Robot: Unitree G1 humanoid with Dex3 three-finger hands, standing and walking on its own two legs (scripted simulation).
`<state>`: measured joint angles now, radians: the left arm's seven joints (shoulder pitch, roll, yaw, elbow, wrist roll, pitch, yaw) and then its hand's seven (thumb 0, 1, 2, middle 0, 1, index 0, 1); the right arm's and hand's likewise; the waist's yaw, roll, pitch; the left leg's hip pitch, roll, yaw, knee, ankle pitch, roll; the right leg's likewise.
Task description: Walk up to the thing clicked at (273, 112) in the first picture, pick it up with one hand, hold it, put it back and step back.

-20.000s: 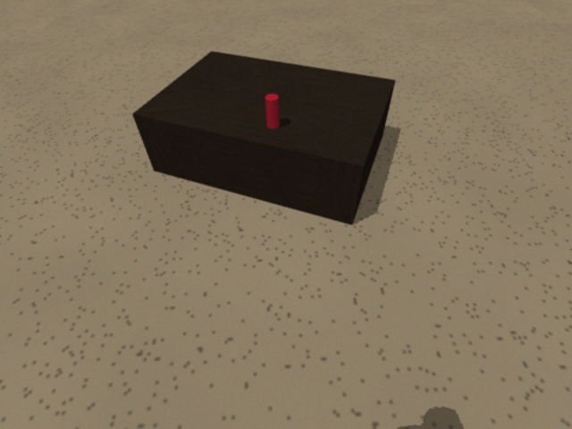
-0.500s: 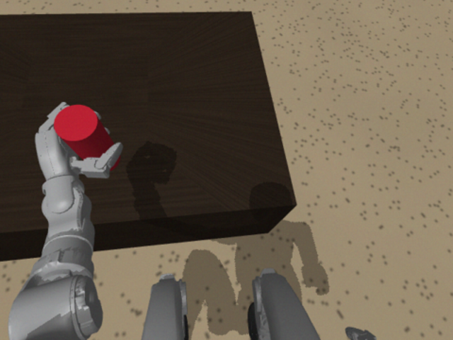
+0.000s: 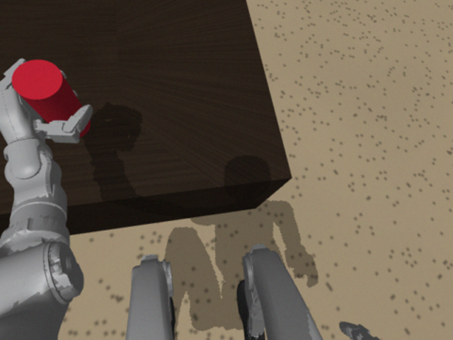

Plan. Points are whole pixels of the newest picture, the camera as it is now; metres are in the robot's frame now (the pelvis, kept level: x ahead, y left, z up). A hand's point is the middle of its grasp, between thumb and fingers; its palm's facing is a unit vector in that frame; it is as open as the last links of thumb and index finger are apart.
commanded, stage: crouch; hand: left
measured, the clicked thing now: (58, 105) +0.50 +0.25 +0.01
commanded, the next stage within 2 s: lower in 0.14 s
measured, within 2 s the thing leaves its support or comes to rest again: rests again in 1.42 s
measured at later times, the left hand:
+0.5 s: hand (71, 115) +0.52 +0.25 -0.05, palm faces +0.29 -0.96 -0.01, open 8.7 cm
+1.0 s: hand (81, 123) +0.54 +0.25 -0.10, palm faces +0.29 -0.96 -0.02, open 8.7 cm
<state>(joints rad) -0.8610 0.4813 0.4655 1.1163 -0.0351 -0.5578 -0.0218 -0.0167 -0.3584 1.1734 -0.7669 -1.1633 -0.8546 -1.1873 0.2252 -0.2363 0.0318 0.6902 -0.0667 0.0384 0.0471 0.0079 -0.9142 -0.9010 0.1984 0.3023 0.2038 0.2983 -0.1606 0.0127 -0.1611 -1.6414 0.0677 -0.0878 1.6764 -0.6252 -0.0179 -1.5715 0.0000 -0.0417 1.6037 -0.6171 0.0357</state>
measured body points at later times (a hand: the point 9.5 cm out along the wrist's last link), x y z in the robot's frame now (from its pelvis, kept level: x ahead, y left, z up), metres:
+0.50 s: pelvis -0.01 +0.00 -0.05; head +0.21 +0.05 +0.34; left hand +0.50 +0.30 -0.05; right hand +0.04 -0.27 -0.16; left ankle +0.05 +0.13 -0.52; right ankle +0.06 -0.14 -0.52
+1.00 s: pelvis -0.02 -0.01 -0.11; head +0.20 +0.04 +0.27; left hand +0.51 +0.30 -0.10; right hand +0.02 -0.27 -0.23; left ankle +0.05 +0.13 -0.52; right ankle +0.06 -0.14 -0.52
